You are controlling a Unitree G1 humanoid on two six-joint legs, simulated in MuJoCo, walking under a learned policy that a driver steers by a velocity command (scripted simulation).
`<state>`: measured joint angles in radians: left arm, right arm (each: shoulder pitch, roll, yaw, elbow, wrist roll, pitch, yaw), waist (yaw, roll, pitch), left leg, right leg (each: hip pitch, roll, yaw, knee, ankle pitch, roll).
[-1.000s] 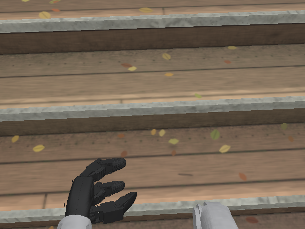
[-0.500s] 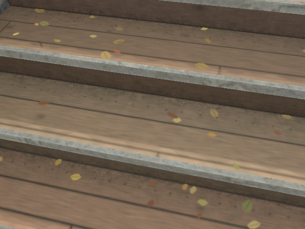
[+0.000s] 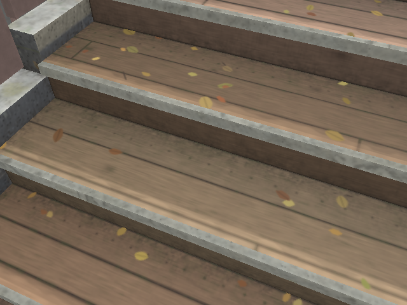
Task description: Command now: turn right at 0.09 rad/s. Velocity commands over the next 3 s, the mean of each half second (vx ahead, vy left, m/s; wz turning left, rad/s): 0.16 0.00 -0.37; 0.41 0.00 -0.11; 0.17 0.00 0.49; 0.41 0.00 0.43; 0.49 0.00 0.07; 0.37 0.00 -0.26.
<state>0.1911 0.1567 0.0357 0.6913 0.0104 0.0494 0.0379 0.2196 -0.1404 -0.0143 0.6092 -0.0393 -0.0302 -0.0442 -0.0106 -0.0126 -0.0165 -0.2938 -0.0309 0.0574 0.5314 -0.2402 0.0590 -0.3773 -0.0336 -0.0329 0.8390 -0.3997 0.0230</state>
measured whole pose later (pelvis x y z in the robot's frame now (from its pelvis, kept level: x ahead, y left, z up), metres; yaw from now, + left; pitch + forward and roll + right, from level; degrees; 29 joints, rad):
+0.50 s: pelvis +0.05 -0.03 +0.00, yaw -15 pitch +4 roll +1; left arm 0.15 0.22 0.08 0.62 0.03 0.01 0.01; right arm 0.44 -0.23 -0.06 0.81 -0.06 -0.11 -0.02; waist -0.04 -0.03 -0.09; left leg -0.18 0.04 0.18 0.45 -0.34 0.01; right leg -0.92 0.03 0.05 1.99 -0.42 -0.06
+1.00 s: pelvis +0.26 -0.23 +0.14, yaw -16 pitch +2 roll +0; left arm 0.40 0.16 0.06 0.95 0.03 -0.10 -0.01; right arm 0.15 -0.15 -0.06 0.69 -0.02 -0.06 -0.01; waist -0.02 0.05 -0.02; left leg -1.04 -0.06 -0.10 1.90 -0.06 0.09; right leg -0.34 -0.02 -0.21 0.72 -0.41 -0.07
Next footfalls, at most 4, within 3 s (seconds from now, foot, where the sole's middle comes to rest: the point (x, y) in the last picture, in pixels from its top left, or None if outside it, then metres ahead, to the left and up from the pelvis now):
0.04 right None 0.04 -0.12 -0.77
0.74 right None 0.26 -0.31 -0.61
1.28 left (309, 238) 0.59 -0.27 -0.45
1.94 right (362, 121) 0.89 -0.45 -0.29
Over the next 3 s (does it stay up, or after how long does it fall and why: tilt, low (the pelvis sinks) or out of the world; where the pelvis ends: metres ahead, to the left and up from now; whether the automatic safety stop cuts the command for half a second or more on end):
stays up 1.32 -0.23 0.65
